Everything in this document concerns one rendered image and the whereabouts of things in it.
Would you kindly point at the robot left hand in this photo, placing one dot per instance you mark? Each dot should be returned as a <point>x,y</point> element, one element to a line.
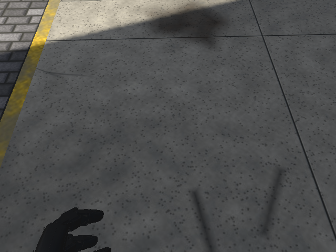
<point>55,237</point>

